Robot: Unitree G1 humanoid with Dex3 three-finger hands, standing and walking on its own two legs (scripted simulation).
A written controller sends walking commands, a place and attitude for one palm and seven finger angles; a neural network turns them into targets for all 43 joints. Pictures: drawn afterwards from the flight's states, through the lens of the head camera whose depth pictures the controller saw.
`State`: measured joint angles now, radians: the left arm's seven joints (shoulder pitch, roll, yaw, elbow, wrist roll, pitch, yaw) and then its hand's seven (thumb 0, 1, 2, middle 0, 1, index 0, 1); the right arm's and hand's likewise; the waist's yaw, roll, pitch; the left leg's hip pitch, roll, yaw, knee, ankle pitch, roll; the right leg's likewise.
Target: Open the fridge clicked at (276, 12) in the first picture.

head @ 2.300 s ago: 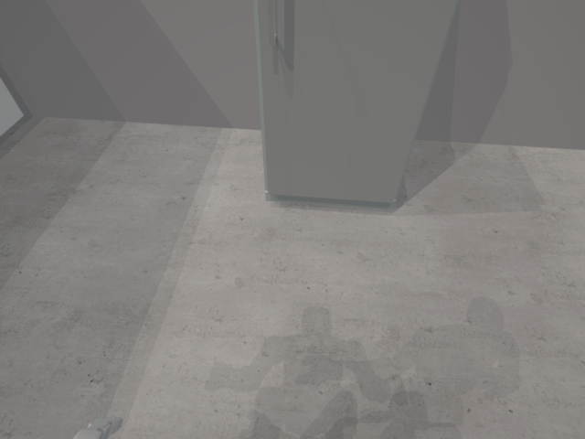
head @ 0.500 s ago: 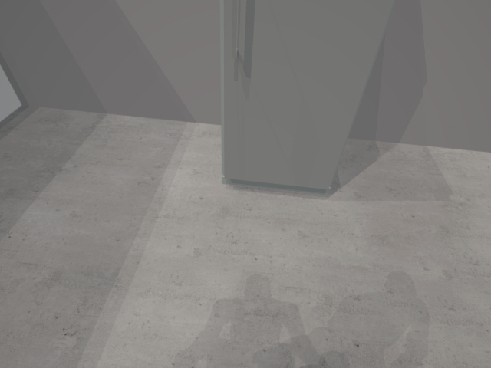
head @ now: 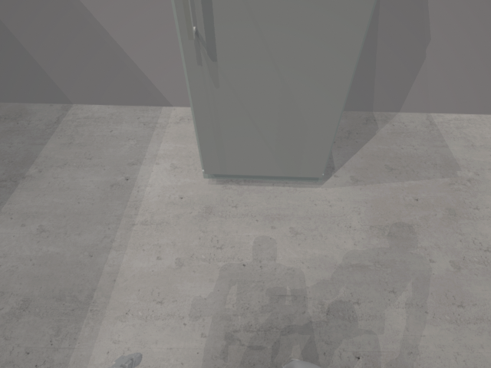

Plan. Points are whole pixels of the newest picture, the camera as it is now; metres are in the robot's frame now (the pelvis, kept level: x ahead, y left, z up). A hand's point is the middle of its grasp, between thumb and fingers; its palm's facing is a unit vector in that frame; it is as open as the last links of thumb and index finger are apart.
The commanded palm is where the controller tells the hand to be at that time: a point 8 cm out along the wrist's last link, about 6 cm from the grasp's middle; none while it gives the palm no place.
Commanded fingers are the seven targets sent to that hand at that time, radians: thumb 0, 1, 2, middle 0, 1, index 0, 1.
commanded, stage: walk to a spot facing it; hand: left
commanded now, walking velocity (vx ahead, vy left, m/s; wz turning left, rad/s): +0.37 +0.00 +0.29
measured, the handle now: out of the picture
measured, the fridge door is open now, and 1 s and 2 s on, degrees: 0 0 0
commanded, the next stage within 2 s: turn to face it in 0.30 s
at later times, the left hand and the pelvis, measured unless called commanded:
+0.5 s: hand out of the picture +0.08 +0.18 -0.18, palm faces +0.29 -0.95 -0.13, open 7.4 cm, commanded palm none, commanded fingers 0.00 0.90 0.90 -0.20 -0.30 -0.20 -0.30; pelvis +0.20 +0.05 +0.00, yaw +11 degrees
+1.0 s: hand (149, 289) +0.29 +0.21 -0.15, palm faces +0.10 -0.97 -0.22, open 7.3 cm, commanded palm none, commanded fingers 0.00 0.90 0.90 -0.20 -0.30 -0.20 -0.30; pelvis +0.28 +0.03 +0.01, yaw +4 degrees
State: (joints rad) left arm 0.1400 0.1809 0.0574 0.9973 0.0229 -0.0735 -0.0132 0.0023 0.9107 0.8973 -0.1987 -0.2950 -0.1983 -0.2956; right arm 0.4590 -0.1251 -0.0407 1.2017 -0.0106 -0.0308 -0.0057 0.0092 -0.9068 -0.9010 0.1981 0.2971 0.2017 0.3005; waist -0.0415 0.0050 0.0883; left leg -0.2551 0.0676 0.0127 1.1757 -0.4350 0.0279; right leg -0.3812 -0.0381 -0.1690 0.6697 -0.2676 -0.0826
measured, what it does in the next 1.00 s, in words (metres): walks ahead: left foot, then right foot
